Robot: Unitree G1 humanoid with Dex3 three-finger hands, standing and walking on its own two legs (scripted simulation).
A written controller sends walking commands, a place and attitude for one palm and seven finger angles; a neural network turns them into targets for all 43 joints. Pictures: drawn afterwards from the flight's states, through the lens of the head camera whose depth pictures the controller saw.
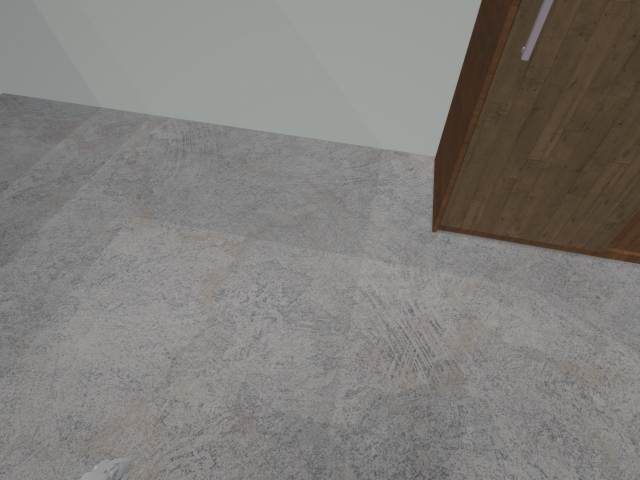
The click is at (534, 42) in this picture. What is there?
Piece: wardrobe's sliding door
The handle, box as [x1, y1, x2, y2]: [521, 0, 552, 60]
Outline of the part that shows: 552,0 543,1 525,46 522,47 521,59 528,59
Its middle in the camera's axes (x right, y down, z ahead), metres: +0.58 -0.58 +1.05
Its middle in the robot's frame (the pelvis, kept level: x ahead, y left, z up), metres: +1.21 -0.53 +0.10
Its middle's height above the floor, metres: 0.87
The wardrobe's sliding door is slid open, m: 0.00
